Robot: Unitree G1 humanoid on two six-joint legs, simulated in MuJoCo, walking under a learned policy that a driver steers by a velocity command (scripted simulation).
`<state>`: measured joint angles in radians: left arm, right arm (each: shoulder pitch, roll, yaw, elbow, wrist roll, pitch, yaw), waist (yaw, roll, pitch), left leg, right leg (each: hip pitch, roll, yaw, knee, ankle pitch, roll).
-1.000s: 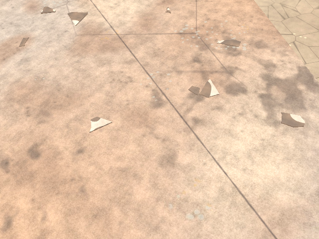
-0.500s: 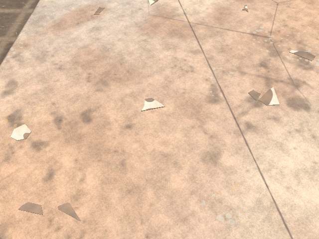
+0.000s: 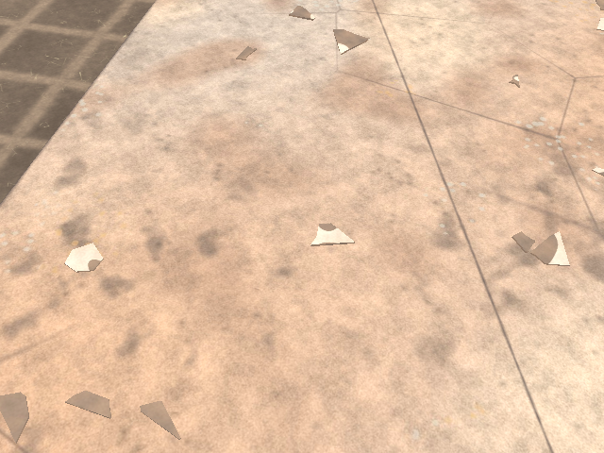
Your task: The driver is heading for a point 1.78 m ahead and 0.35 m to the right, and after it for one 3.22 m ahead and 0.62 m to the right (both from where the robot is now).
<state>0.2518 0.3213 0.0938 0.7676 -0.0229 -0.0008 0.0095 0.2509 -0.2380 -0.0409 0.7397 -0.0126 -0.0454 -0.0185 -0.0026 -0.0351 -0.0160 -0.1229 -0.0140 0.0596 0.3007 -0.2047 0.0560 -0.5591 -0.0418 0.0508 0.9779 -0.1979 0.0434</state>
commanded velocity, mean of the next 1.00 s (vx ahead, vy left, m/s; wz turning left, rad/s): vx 0.45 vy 0.00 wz -0.22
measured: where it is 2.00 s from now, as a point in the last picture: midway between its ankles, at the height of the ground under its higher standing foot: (376, 273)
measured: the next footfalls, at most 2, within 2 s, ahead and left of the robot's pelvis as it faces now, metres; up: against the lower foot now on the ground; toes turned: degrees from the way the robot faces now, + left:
right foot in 0.34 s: +0.23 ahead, -0.21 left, +0.00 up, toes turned -15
left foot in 0.86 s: +0.62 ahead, -0.13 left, +0.00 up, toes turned -18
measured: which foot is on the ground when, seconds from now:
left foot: down 0.00-0.36, up 0.38-0.84, down 0.86-1.00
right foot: up 0.00-0.32, down 0.34-0.88, up 0.90-1.00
